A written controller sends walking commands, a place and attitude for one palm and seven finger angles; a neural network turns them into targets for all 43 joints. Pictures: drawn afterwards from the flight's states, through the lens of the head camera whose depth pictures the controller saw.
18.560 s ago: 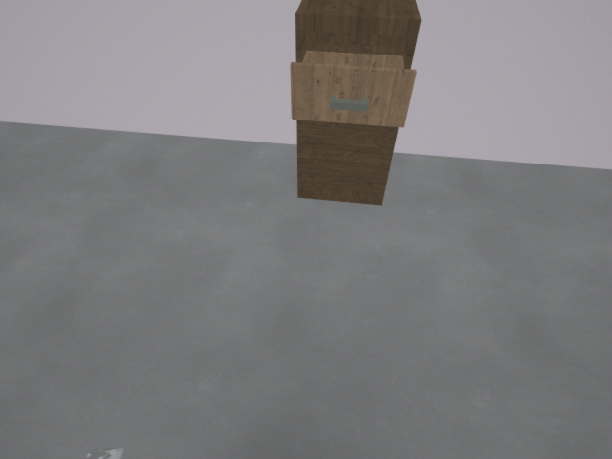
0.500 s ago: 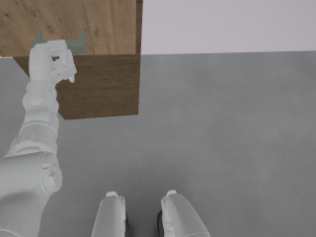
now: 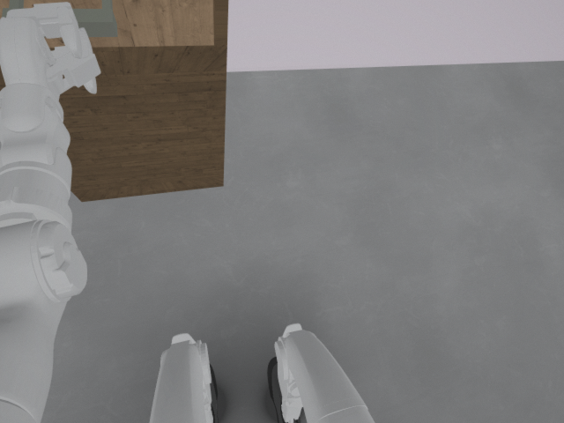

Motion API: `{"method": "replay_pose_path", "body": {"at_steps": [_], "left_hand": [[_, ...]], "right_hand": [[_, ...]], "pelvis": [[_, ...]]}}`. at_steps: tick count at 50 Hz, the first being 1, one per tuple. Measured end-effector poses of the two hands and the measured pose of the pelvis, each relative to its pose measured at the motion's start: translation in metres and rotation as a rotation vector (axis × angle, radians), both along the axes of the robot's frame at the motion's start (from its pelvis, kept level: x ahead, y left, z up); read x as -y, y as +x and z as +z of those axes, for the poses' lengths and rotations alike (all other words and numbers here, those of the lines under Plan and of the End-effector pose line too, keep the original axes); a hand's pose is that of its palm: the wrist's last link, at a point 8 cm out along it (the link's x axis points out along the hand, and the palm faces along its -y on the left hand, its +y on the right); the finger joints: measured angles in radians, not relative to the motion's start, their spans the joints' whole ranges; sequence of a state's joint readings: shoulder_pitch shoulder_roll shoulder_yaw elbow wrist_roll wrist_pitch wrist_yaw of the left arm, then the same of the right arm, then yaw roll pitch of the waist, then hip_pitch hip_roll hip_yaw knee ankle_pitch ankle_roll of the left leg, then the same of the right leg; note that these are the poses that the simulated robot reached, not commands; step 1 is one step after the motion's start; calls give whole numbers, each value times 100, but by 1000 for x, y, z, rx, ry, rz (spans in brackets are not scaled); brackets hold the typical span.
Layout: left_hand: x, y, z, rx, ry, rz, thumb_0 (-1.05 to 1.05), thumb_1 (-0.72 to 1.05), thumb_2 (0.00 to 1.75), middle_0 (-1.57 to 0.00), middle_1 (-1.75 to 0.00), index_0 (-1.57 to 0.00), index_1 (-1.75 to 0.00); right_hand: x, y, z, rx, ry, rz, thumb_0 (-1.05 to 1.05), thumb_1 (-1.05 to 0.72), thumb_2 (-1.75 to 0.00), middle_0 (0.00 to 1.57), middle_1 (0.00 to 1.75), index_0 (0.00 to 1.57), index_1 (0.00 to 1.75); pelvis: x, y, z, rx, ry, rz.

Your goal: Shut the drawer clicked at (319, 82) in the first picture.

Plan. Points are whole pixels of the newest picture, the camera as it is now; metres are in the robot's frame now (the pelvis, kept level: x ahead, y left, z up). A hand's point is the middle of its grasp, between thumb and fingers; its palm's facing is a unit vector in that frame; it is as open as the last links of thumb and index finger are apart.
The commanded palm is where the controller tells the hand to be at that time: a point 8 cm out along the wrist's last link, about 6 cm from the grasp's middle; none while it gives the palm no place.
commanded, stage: push the drawer shut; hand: left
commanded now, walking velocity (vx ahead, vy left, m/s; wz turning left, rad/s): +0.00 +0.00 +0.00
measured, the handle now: (63, 10) +0.65 +0.20 +0.07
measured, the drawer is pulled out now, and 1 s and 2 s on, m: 0.02 0.00 0.00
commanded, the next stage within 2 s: pull the fist back off the drawer in 0.48 s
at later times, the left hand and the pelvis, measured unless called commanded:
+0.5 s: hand (78, 40) +0.60 +0.18 +0.07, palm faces +0.07 -1.00 -0.06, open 3.3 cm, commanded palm +0.64 +0.18 +0.07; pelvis -0.01 +0.00 -0.01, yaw -1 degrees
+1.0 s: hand (83, 41) +0.60 +0.18 +0.07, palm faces +0.07 -1.00 -0.05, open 3.3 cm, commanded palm +0.59 +0.18 +0.07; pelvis -0.01 +0.00 -0.01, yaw -1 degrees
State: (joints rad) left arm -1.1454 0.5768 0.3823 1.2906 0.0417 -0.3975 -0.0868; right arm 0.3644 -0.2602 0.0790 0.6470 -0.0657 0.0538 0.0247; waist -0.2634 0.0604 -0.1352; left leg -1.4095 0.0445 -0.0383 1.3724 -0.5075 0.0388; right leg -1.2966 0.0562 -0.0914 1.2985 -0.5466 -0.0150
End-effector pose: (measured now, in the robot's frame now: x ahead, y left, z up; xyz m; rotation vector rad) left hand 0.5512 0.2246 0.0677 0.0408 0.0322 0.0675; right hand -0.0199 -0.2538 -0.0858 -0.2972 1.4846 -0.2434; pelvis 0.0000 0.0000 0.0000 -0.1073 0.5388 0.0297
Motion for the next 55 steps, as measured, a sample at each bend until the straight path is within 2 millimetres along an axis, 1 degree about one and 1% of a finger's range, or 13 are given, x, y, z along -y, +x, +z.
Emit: {"method": "replay_pose_path", "body": {"at_steps": [9, 15, 21, 32, 41, 49, 55], "left_hand": [[0, 20, 1, -5, -1, 5, 5, 74, 91, -140, -160, -140, -160], [-6, 23, 1, -16, 5, 1, 3, 66, 93, -140, -160, -140, -160], [-10, 24, 2, -19, 12, 7, 4, 62, 92, -140, -160, -140, -160], [-13, 26, 4, -21, 18, -7, 6, 59, 92, -140, -160, -140, -160], [-11, 25, 5, -28, 15, -3, 7, 61, 92, -140, -160, -140, -160], [-6, 23, 4, -26, 6, 4, 7, 66, 92, -140, -160, -140, -160], [-2, 20, 2, -29, -12, 5, 5, 72, 91, -140, -160, -140, -160]], "right_hand": [[-5, -21, 1, -55, -8, -26, 0, -91, -89, 20, 30, 21, 30], [-9, -31, 1, -80, -3, -29, 0, -91, -89, 20, 30, 21, 30], [-9, -36, 1, -76, -13, -28, 0, -91, -89, 20, 30, 21, 30], [-7, -40, 2, -49, -45, -16, 0, -91, -89, 20, 30, 21, 30], [-11, -41, 2, -49, -34, -5, 0, -91, -89, 20, 30, 21, 30], [-13, -40, 3, -55, -8, -10, 0, -91, -89, 20, 30, 21, 30], [-14, -32, 4, -40, 14, -27, 0, -91, -89, 20, 30, 21, 30]], "pelvis": [[-1, -3, -6, -28, -11, -3], [0, -6, -8, -35, -16, -2], [2, -10, -11, -40, -22, 1], [1, -18, -14, -48, -30, 1], [-2, -18, -14, -48, -31, 4], [-1, -15, -11, -42, -28, 2], [0, -9, -5, -32, -21, -8]]}}
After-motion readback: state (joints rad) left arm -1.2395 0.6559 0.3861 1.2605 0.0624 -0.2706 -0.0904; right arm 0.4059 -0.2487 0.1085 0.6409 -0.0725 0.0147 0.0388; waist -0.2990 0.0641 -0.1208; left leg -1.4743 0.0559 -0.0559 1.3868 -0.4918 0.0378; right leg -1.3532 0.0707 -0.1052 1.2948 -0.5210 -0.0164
